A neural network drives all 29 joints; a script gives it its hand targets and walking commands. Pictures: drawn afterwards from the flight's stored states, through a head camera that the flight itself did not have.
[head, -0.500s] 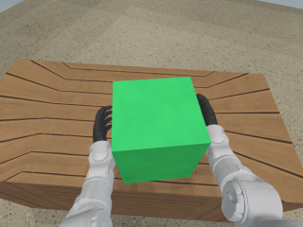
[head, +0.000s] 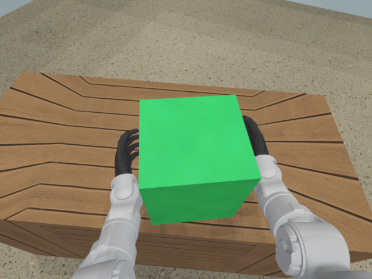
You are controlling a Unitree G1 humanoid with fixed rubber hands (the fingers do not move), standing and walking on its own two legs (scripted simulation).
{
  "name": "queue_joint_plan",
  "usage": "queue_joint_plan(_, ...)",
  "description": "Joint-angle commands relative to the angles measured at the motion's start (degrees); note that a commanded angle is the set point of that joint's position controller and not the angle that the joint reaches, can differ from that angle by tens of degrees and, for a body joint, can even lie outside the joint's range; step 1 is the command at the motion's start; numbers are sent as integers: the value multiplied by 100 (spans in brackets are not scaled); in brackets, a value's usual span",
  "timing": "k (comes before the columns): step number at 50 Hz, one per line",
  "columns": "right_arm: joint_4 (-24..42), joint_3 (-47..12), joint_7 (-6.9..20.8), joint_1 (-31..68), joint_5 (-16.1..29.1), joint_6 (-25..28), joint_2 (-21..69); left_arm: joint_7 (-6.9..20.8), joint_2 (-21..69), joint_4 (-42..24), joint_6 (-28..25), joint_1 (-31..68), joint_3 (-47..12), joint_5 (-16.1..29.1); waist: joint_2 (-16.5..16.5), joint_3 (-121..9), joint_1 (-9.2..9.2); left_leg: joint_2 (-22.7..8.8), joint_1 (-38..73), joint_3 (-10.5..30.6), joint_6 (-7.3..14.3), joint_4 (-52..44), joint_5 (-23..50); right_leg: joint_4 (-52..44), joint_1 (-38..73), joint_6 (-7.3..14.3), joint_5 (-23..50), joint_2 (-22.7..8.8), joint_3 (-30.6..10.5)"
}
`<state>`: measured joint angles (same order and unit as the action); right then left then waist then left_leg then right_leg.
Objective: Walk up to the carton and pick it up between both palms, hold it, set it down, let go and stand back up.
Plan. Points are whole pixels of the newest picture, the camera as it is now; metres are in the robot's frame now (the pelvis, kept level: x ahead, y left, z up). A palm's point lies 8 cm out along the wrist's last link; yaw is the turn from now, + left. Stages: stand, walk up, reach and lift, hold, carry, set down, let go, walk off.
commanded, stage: reach and lift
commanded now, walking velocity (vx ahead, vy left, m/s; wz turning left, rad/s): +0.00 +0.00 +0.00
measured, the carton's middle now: (190, 164) +0.39 +0.04 -0.01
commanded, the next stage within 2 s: none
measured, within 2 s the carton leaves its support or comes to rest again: leaves its support in 0.04 s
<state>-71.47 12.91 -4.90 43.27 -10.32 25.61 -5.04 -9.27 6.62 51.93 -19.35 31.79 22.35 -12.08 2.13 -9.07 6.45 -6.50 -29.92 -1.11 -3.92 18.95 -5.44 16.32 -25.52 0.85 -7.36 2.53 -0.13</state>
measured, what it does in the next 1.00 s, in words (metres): stands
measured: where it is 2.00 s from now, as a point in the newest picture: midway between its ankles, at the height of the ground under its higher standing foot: outside the picture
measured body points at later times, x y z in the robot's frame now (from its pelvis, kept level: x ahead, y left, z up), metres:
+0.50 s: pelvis -0.01 +0.00 +0.00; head +0.04 +0.03 +0.44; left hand +0.36 +0.20 +0.02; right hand +0.42 -0.10 +0.06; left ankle +0.02 +0.16 -0.74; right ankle -0.02 -0.11 -0.74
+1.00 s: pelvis -0.01 +0.01 +0.00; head -0.04 +0.05 +0.45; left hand +0.36 +0.21 +0.13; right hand +0.40 -0.09 +0.15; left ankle +0.02 +0.16 -0.74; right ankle -0.02 -0.11 -0.74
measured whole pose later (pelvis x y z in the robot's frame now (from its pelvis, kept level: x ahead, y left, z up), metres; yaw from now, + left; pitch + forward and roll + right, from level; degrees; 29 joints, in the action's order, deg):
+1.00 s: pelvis -0.01 +0.01 +0.00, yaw +4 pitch -2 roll -1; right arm -43.8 1.3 -9.6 39.5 10.8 -7.5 -4.4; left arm -7.4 1.9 22.5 19.6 29.9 12.7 -10.1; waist 4.5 -2.9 -1.6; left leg -3.4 -11.2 1.9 -2.8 20.8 -8.0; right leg 17.6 -4.9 -0.8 -11.0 -0.3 3.1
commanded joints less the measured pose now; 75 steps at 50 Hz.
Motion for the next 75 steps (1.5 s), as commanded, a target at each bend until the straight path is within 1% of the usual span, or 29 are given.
queue_joint_plan(1,919,-1537,604,3281,-527,726,3699,565,3261,-561,-400,3533,-2049,-449,143,-3511,131,516,1709,-459,194,346,2002,324,1568,-182,2360,75,336)
queue_joint_plan(4,929,-1558,595,3277,-518,793,3658,550,3350,-596,-402,3571,-2145,-427,-4,-3585,68,528,1785,-446,168,359,1946,302,1399,-156,2187,85,375)
queue_joint_plan(5,950,-1496,585,3386,-535,795,3580,559,3284,-513,-389,3617,-2082,-419,78,-3513,60,520,1785,-461,194,343,1818,255,1372,-163,1993,93,396)
queue_joint_plan(10,882,-1535,591,3405,-511,745,3610,537,3322,-644,-417,3976,-2234,-277,-51,-3738,1,537,1805,-445,179,413,1722,322,1244,-155,1865,86,414)
queue_joint_plan(12,881,-1569,560,3388,-481,700,3634,561,3386,-653,-372,3983,-2322,-223,-39,-3811,-89,542,1815,-414,193,438,1737,360,1301,-178,1974,84,420)
queue_joint_plan(15,1100,-1805,543,3362,-310,609,3706,539,3437,-779,-323,3973,-2490,-96,-111,-3971,-74,566,1879,-385,166,505,1846,422,1295,-189,2075,111,410)
queue_joint_plan(16,1230,-1921,513,3332,-196,553,3750,556,3425,-833,-305,4003,-2609,-14,-90,-4028,-148,586,1910,-365,176,535,1828,414,1352,-198,2137,108,392)
queue_joint_plan(21,1933,-2511,473,3449,287,231,4036,492,3690,-1313,-182,4364,-3129,315,-209,-4324,-195,597,2103,-228,151,673,1977,465,1231,-214,2032,156,371)
queue_joint_plan(22,2037,-2615,467,3441,422,147,4089,463,3748,-1566,-149,4576,-3372,474,-292,-4437,-292,609,2199,-169,130,723,1981,467,1154,-191,1943,169,385)
queue_joint_plan(24,2584,-2972,446,3459,687,-68,4164,462,3783,-1699,2,4470,-3538,616,-201,-4469,-293,622,2316,-136,149,803,2115,471,1206,-226,2004,170,359)
queue_joint_plan(29,3296,-3453,407,3132,1319,-879,4197,448,3856,-2491,654,4423,-4012,772,-276,-4099,-421,657,2609,32,105,722,2119,383,1409,-225,1762,181,279)
queue_joint_plan(31,3762,-3589,351,3264,1581,-1196,4194,521,3658,-2589,1000,4317,-3991,777,-44,-3709,-420,677,2671,62,161,681,1904,273,1527,-286,1642,111,187)
queue_joint_plan(34,4033,-3706,310,3157,1867,-1676,4152,590,3612,-3086,1561,4078,-4132,738,-117,-3318,-461,718,2829,128,119,562,1943,205,1774,-292,1588,106,131)
queue_joint_plan(36,4181,-3762,274,3236,2027,-1984,4100,632,3523,-3300,1955,3977,-4068,691,-146,-2995,-411,730,2921,105,103,511,1949,148,1910,-326,1571,86,94)
queue_joint_plan(38,4456,-3887,176,3103,2179,-2274,4161,736,3364,-3643,2309,3867,-4113,699,-46,-2714,-515,800,3025,122,119,495,1897,103,2111,-388,1662,37,68)
queue_joint_plan(42,4446,-3593,173,3342,2268,-2689,3980,878,3342,-4040,2958,4118,-4056,644,-213,-2235,-689,860,3278,125,47,394,1691,10,2153,-397,1306,44,130)
queue_joint_plan(43,4692,-3641,166,3399,2299,-2744,4064,909,3395,-4285,3062,4170,-4192,715,-253,-2376,-745,869,3341,131,27,416,1750,34,2225,-404,1394,50,137)
queue_joint_plan(45,4685,-3420,199,3583,2261,-2861,3942,927,3432,-4187,3267,4087,-4142,670,-362,-2192,-836,855,3379,163,-2,374,1606,6,2146,-395,1193,58,189)
queue_joint_plan(48,4597,-3208,188,3565,2198,-3049,3923,1060,3344,-4217,3518,4195,-3968,607,-326,-1875,-965,884,3413,118,45,257,1258,-59,2244,-447,1018,10,207)
queue_joint_plan(52,4328,-2760,273,3847,2060,-3161,3775,1148,3385,-3939,3777,4279,-3726,454,-477,-1562,-1002,851,3435,104,49,64,754,-126,2068,-419,467,11,295)
queue_joint_plan(54,4355,-2778,279,3726,2019,-3202,3831,1165,3377,-4149,3857,4416,-3772,466,-516,-1683,-1039,874,3552,58,38,74,901,-120,2168,-428,668,32,326)
queue_joint_plan(56,4736,-2938,217,3913,2063,-3219,3905,1230,3401,-4042,3963,4294,-3783,533,-298,-1825,-1081,906,3569,55,100,95,936,-143,2290,-481,814,36,353)
queue_joint_plan(58,4630,-2848,242,3899,2052,-3268,3777,1223,3391,-4035,4025,4280,-3677,433,-419,-1747,-1073,870,3625,88,82,62,905,-140,2173,-468,682,57,390)
queue_joint_plan(60,4858,-2978,210,3865,2098,-3318,3849,1262,3395,-4068,4135,4155,-3675,457,-309,-1742,-1066,886,3659,77,112,58,908,-177,2189,-484,729,71,398)
queue_joint_plan(66,5429,-3368,137,3966,2338,-3448,3956,1267,3390,-4469,4387,4180,-3845,535,-292,-1940,-1037,892,3789,90,161,96,996,-184,2196,-489,786,118,403)
queue_joint_plan(67,5524,-3406,92,3873,2374,-3484,3992,1279,3397,-4530,4430,4112,-3949,587,-274,-1899,-1122,914,3775,99,141,124,1029,-178,2209,-500,887,128,409)
queue_joint_plan(71,5751,-3398,51,4089,2384,-3597,3936,1335,3342,-4443,4596,4200,-3875,591,-231,-1803,-1073,898,3702,121,226,60,661,-213,2062,-491,532,100,389)
queue_joint_plan(74,5966,-3584,44,4111,2487,-3653,4013,1301,3324,-4732,4643,4252,-3990,655,-263,-2091,-1021,875,3848,148,209,121,926,-176,2088,-485,721,137,378)
queue_joint_plan(75,5946,-3595,27,4075,2533,-3675,3967,1275,3364,-4747,4658,4162,-4055,687,-336,-2042,-1069,886,3847,163,188,137,994,-168,2056,-493,776,147,381)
